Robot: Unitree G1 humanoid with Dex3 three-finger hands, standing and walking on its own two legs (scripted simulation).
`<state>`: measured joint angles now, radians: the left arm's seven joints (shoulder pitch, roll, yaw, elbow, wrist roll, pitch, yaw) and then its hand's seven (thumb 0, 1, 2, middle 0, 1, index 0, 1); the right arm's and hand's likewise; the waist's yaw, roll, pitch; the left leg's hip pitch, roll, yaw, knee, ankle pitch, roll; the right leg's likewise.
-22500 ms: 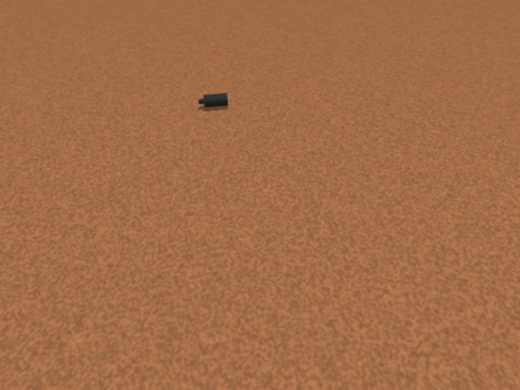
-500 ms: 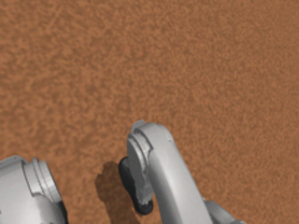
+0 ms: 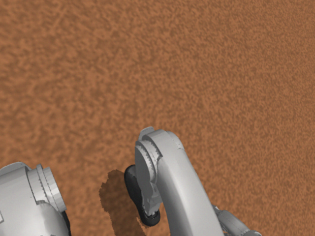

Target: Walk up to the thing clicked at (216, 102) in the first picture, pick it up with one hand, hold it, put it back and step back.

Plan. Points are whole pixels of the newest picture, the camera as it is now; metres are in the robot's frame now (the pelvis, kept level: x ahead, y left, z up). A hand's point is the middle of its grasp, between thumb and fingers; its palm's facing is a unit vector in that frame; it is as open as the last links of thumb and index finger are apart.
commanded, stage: close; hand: left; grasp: from above
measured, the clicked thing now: out of the picture +0.42 +0.38 -0.26
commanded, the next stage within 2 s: settle in 0.60 s
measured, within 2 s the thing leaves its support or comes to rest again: leaves its support in 0.96 s
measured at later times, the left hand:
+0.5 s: hand out of the picture +0.41 +0.35 -0.25, palm faces -0.41 -0.22 -0.89, open 10.9 cm
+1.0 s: hand out of the picture +0.41 +0.35 -0.24, palm faces -0.39 -0.22 -0.90, open 10.8 cm
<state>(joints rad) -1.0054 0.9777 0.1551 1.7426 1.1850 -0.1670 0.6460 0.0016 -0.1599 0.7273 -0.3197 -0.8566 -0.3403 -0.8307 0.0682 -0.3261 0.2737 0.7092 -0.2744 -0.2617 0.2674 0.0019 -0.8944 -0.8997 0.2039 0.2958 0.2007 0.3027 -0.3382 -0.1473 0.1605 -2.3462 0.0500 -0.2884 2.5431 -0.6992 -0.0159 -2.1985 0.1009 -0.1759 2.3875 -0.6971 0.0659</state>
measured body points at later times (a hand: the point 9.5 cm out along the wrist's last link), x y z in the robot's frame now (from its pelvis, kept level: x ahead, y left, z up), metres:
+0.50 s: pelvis +0.00 +0.00 +0.00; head +0.26 +0.13 +0.34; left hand +0.43 +0.36 -0.20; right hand +0.07 -0.25 -0.07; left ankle +0.07 +0.13 -0.27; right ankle +0.11 -0.12 -0.27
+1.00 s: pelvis +0.00 +0.00 +0.00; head +0.25 +0.14 +0.35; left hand +0.42 +0.36 -0.19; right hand +0.07 -0.25 -0.07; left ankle +0.07 +0.13 -0.27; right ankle +0.11 -0.12 -0.27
